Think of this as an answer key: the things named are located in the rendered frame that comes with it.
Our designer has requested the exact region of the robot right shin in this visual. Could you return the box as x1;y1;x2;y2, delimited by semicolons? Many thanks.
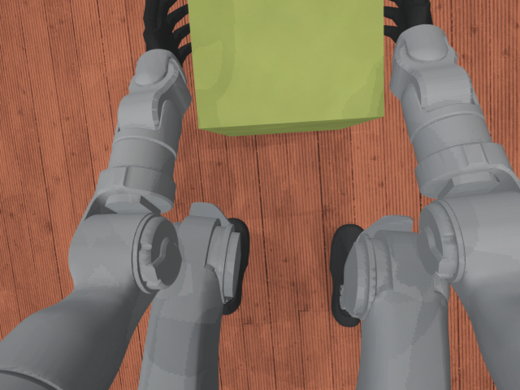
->
340;215;450;319

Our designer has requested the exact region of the robot right upper arm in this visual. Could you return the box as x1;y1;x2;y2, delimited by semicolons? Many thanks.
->
417;191;520;390

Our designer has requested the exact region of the robot left upper arm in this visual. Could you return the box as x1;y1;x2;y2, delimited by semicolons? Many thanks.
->
0;212;182;390

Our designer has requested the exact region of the right robot hand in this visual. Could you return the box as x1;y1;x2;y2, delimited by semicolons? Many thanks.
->
383;0;433;43

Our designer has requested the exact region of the robot left forearm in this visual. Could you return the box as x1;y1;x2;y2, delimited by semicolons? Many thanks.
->
68;49;192;273

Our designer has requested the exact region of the carton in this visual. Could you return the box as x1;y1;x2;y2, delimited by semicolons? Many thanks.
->
188;0;384;137

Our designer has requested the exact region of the left robot hand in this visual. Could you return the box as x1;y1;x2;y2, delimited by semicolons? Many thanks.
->
143;0;192;68

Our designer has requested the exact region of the robot right foot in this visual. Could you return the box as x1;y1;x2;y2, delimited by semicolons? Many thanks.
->
330;224;364;327

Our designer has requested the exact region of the robot right forearm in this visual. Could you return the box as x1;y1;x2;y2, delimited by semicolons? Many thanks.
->
389;24;520;199

